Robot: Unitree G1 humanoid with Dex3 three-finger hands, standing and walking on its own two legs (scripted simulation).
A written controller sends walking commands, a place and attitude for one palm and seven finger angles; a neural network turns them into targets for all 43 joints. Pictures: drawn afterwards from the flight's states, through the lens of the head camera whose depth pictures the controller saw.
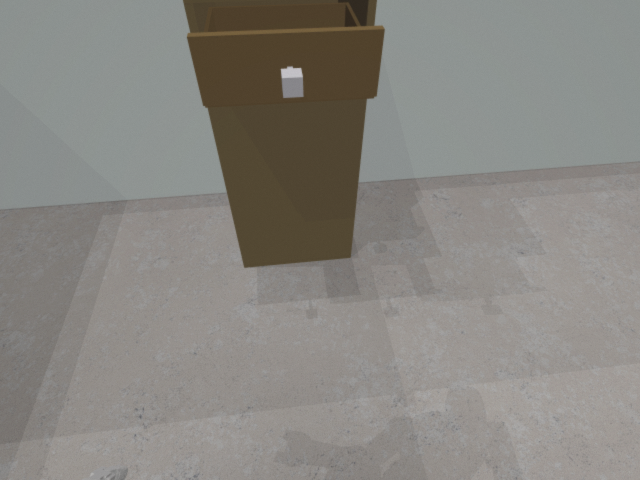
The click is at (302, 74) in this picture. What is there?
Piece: drawer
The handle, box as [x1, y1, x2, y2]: [281, 66, 302, 97]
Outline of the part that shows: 281,69 283,97 302,96 302,75 300,68 293,68 292,66 290,66 286,69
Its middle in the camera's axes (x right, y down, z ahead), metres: -0.06 -0.33 +0.78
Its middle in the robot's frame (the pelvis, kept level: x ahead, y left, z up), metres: +0.82 +0.11 +0.11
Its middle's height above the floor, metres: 0.88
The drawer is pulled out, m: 0.18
